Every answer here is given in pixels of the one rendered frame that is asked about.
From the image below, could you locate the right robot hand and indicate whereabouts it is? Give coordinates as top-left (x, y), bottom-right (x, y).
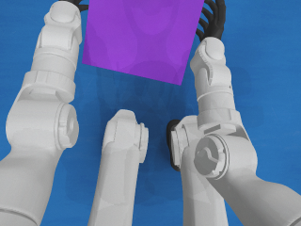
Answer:
top-left (196, 0), bottom-right (227, 42)

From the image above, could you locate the left robot hand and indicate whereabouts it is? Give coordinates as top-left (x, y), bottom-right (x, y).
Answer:
top-left (58, 0), bottom-right (89, 12)

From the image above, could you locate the robot left thigh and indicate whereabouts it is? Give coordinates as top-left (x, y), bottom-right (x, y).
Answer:
top-left (87, 117), bottom-right (149, 226)

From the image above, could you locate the robot left forearm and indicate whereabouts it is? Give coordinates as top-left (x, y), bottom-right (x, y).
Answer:
top-left (6, 1), bottom-right (83, 144)

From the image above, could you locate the robot right foot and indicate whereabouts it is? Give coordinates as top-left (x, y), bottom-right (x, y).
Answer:
top-left (166, 119), bottom-right (181, 171)

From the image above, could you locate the robot left upper arm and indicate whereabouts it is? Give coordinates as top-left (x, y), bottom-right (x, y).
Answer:
top-left (0, 99), bottom-right (79, 226)

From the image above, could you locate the carton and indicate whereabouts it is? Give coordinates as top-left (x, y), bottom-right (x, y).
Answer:
top-left (82, 0), bottom-right (205, 86)

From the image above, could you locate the robot right upper arm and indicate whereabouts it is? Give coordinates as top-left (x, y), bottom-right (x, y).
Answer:
top-left (194, 134), bottom-right (301, 226)

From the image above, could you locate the robot right forearm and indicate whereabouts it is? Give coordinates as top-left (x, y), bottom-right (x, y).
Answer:
top-left (190, 37), bottom-right (252, 144)

